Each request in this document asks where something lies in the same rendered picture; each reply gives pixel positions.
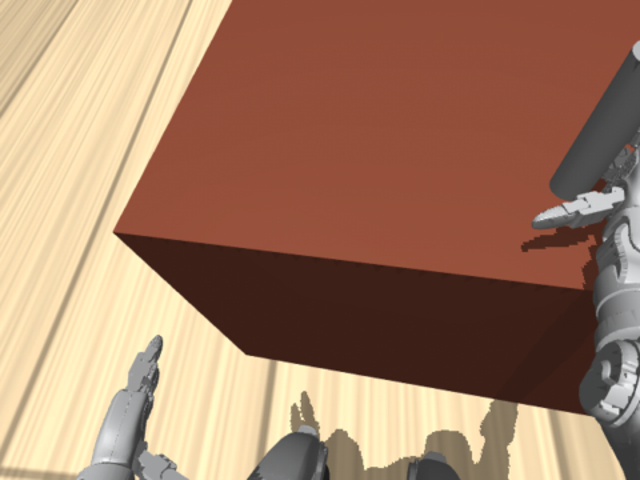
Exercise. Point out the can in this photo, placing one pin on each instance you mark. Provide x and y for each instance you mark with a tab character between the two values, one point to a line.
612	124

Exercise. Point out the left robot hand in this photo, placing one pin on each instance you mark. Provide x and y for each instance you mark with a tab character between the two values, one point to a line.
121	436

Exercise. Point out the right robot arm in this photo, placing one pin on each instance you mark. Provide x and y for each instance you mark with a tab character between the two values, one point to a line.
610	390

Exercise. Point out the right robot hand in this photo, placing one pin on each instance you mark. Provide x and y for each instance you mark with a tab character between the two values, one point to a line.
622	191

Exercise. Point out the left robot arm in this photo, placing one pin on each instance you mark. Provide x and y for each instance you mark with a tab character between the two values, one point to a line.
106	471

